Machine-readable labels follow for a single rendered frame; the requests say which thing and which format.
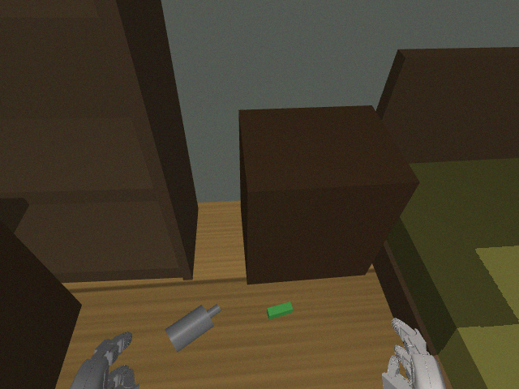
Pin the bookshelf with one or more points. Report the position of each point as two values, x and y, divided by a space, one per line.
95 175

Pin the left robot hand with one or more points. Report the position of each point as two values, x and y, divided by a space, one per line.
94 372

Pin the bed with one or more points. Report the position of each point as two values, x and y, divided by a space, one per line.
450 266

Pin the right robot hand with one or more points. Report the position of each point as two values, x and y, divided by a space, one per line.
422 369

